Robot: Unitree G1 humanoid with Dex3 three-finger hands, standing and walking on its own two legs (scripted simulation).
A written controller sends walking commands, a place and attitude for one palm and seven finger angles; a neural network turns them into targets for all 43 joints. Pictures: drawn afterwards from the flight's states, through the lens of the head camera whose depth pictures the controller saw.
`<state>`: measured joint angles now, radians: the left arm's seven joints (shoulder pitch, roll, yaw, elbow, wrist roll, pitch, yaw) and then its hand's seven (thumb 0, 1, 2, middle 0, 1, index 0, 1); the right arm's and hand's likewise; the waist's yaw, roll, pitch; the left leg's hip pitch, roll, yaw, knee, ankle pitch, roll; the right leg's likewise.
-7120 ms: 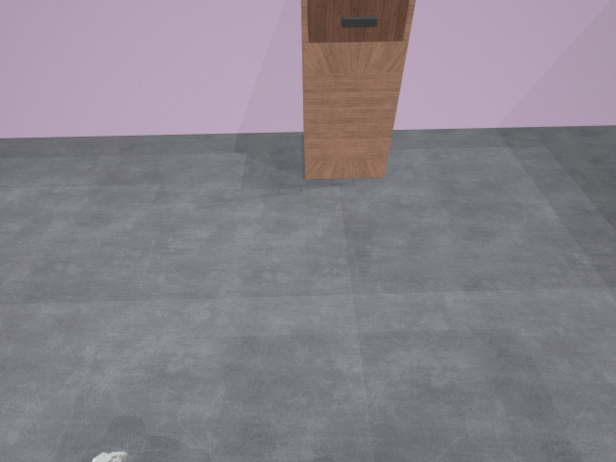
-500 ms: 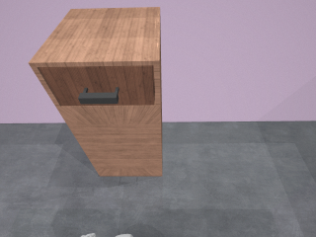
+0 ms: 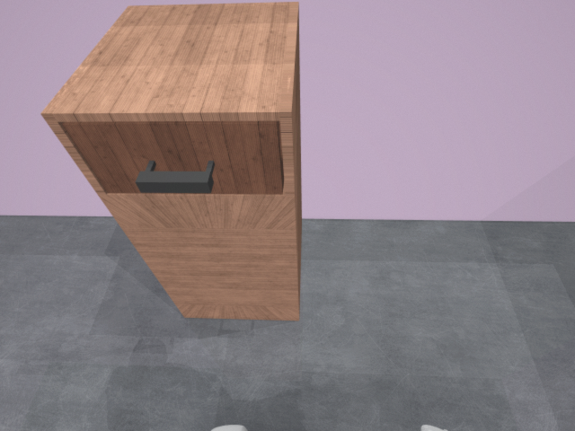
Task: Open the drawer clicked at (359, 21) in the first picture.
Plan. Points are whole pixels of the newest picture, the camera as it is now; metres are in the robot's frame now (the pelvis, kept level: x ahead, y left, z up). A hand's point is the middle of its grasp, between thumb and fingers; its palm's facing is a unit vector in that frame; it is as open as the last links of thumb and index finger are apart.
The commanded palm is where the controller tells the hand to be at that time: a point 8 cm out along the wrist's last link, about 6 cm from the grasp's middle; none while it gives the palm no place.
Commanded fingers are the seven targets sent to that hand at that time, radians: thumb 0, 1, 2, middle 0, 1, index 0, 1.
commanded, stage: come to a stop and stand still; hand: left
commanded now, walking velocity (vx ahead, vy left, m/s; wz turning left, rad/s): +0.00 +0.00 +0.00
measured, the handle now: (178, 173) +0.52 +0.26 +0.02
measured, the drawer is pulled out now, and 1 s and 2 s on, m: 0.00 0.00 0.00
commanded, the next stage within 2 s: look again from close up in 0.62 s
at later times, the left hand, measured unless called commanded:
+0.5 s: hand out of the picture -0.02 +0.15 -0.16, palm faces +0.08 -0.97 -0.21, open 7.3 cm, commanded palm none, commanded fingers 0.00 0.90 0.90 -0.20 -0.30 -0.20 -0.30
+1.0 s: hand out of the picture -0.05 +0.19 -0.16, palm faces +0.05 -0.98 -0.19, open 7.4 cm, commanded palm none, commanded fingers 0.00 0.90 0.90 -0.20 -0.30 -0.20 -0.30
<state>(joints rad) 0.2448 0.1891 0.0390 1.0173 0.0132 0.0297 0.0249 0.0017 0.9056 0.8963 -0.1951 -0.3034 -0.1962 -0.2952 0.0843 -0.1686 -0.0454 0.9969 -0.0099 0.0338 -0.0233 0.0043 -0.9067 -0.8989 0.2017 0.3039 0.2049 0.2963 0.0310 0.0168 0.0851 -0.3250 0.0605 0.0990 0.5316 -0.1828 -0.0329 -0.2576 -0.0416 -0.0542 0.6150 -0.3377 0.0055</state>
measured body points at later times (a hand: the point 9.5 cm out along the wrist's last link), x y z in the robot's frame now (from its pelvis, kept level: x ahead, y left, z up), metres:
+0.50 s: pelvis -0.04 -0.03 +0.02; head -0.04 -0.04 +0.46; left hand -0.03 +0.20 -0.14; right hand -0.06 -0.25 -0.15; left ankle -0.07 +0.12 -0.73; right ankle -0.01 -0.10 -0.73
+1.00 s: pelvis -0.04 +0.02 +0.01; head -0.05 +0.01 +0.46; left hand -0.05 +0.24 -0.15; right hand -0.06 -0.18 -0.16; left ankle -0.07 +0.12 -0.73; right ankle -0.01 -0.10 -0.73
